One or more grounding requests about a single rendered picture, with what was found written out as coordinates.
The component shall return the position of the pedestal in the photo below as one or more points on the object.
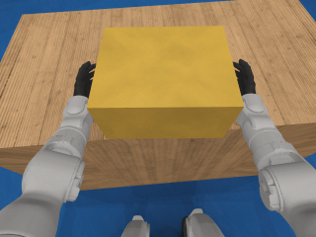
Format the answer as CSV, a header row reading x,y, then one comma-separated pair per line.
x,y
39,68

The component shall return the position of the robot left forearm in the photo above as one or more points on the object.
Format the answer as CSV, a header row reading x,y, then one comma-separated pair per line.
x,y
72,135

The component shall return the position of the robot right forearm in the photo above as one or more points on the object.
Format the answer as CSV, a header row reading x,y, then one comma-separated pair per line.
x,y
263,138

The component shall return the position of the right robot hand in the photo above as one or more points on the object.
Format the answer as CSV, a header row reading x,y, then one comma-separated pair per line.
x,y
245,77

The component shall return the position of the robot left upper arm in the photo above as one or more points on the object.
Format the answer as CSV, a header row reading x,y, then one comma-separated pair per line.
x,y
54,179

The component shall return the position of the robot right upper arm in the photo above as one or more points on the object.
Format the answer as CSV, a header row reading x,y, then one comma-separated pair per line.
x,y
290,189

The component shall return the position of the carton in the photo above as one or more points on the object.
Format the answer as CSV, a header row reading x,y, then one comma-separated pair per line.
x,y
164,82

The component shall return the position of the robot right thigh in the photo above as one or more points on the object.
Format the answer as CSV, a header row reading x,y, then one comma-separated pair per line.
x,y
201,225

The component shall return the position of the right robot shin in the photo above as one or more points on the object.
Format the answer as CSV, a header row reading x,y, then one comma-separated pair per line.
x,y
196,210

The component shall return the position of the left robot hand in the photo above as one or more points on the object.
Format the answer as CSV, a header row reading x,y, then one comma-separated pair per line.
x,y
83,84

